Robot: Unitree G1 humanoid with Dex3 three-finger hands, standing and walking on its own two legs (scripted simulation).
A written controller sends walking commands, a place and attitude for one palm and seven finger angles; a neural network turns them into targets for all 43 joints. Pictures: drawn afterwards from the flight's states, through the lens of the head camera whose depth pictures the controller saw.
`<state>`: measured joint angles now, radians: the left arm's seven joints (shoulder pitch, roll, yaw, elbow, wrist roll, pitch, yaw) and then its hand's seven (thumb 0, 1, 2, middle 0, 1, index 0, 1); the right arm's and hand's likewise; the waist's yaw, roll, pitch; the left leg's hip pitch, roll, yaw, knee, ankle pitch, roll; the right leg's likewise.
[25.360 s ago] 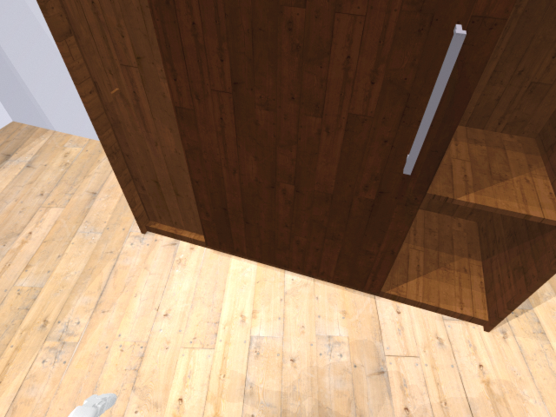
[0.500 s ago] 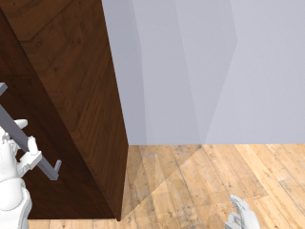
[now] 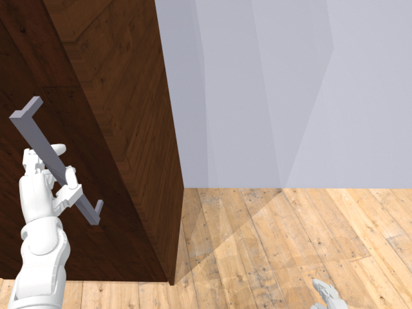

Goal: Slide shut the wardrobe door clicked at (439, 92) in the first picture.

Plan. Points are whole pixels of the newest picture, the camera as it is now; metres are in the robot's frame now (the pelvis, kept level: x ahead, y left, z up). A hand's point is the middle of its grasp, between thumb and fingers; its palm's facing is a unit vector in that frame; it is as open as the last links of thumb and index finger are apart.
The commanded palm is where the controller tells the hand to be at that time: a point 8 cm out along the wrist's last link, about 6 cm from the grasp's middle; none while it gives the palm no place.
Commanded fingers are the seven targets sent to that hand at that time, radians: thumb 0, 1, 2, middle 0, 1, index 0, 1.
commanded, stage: stop walking and hold the door there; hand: left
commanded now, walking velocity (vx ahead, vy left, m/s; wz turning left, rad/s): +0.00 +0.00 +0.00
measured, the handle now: (70, 172) +0.34 +0.31 +0.09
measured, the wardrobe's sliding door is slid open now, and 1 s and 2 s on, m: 0.00 0.00 0.00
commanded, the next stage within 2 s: loosen the grip on the handle in 1.92 s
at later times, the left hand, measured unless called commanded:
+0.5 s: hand (73, 188) +0.29 +0.27 +0.11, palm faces +0.45 -0.86 -0.25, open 6.7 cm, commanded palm +0.24 +0.26 +0.11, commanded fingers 0.00 0.90 0.90 -0.45 -1.40 -0.45 -1.40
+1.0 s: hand (69, 190) +0.28 +0.27 +0.11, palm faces +0.22 -0.97 -0.08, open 6.5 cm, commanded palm +0.25 +0.27 +0.11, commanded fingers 0.00 0.90 0.90 -0.45 -1.40 -0.45 -1.40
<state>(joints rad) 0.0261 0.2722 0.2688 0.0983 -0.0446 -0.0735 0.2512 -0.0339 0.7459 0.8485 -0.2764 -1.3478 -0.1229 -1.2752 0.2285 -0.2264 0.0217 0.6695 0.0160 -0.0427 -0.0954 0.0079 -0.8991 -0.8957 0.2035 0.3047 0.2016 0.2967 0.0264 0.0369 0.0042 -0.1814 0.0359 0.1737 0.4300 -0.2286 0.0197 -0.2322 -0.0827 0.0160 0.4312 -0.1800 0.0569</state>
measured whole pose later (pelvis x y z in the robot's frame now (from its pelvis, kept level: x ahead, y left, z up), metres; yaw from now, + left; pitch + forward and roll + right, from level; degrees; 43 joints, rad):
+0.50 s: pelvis -0.04 +0.03 -0.01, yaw +2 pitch +0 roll +1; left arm -0.11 0.28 0.19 0.06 -0.04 -0.05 0.25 -0.05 0.75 0.83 -0.31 -1.35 -0.11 -1.28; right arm 0.11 -0.25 0.00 0.60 0.03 0.04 -0.09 0.01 -0.90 -0.90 0.20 0.30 0.20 0.30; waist 0.03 0.03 0.10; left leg -0.30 -0.03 0.18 0.51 -0.21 0.08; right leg -0.38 -0.14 0.01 0.64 -0.29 0.04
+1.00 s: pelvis -0.07 +0.13 -0.02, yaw +3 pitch -1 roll +3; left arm -0.26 0.13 0.00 0.01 -0.06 -0.07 0.19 -0.02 0.76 0.85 -0.40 -1.37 -0.13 -1.34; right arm 0.11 -0.23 -0.02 0.63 0.02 -0.01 -0.07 0.01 -0.90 -0.90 0.20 0.30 0.20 0.30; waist 0.04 -0.01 0.17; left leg -0.27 0.05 0.05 0.60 -0.30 -0.07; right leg -0.37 -0.16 0.03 0.92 -0.51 0.03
